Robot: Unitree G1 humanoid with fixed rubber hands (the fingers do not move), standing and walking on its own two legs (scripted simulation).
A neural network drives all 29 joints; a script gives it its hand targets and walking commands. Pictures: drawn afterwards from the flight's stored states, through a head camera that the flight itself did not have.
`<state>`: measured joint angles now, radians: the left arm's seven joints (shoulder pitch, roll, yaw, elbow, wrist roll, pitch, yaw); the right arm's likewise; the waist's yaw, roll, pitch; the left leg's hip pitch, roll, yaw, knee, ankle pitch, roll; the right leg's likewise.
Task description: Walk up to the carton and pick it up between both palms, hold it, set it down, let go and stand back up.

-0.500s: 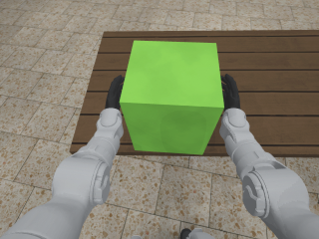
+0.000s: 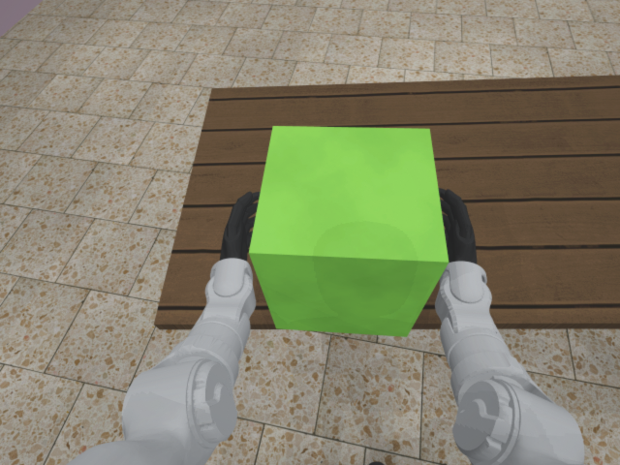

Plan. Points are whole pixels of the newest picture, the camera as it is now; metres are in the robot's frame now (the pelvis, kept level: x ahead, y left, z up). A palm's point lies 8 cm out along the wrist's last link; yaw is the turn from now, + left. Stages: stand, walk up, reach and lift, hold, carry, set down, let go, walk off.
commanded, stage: reach and lift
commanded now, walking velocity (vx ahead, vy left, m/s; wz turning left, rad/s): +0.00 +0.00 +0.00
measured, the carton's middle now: (344, 239) +0.42 -0.04 -0.01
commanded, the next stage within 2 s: none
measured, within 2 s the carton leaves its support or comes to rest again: leaves its support in 1.20 s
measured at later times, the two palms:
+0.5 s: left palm (237, 250) +0.39 +0.12 +0.01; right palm (457, 250) +0.37 -0.18 +0.02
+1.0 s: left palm (237, 250) +0.39 +0.12 +0.01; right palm (457, 250) +0.37 -0.18 +0.02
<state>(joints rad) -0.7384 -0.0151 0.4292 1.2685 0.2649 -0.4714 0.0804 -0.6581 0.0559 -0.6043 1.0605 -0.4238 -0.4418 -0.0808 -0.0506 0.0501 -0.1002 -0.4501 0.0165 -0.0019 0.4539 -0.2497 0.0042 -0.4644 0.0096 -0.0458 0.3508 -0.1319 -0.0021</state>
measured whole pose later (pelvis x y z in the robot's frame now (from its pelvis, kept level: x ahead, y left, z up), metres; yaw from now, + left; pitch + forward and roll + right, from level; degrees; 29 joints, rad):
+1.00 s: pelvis +0.00 -0.01 +0.00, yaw +0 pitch +14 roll -1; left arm -0.68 -0.05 0.42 1.11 0.31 -0.40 0.07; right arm -0.61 0.06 -0.54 1.04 -0.37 -0.46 -0.11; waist -0.04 0.01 -0.10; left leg -0.42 0.03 0.01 0.38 -0.22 0.00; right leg -0.42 0.01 -0.06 0.27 -0.10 -0.01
